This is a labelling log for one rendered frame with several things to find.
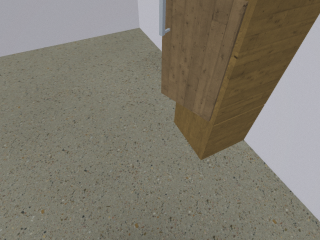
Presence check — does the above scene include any handle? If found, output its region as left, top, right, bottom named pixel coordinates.
left=159, top=0, right=170, bottom=36

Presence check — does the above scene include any cupboard door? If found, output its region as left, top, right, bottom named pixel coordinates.
left=161, top=0, right=249, bottom=122

